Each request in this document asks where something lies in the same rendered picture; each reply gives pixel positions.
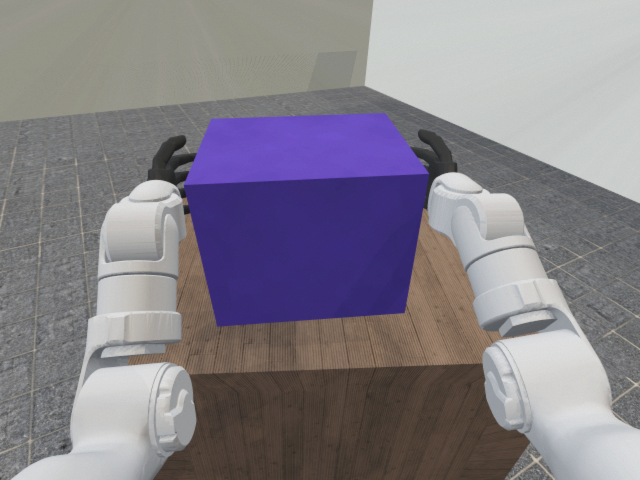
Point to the carton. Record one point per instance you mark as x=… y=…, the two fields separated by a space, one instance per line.
x=306 y=217

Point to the robot right hand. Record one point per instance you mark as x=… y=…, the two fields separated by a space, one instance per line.
x=439 y=162

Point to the pedestal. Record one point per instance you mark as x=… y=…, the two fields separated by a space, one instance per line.
x=381 y=397

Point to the robot right forearm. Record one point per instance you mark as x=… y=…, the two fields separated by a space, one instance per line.
x=513 y=294

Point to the robot right upper arm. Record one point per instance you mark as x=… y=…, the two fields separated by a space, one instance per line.
x=549 y=386

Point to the robot left hand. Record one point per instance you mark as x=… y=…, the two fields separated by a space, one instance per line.
x=164 y=164

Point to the robot left forearm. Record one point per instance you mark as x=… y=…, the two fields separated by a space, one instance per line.
x=137 y=273

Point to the robot left upper arm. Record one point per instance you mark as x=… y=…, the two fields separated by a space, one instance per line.
x=127 y=421

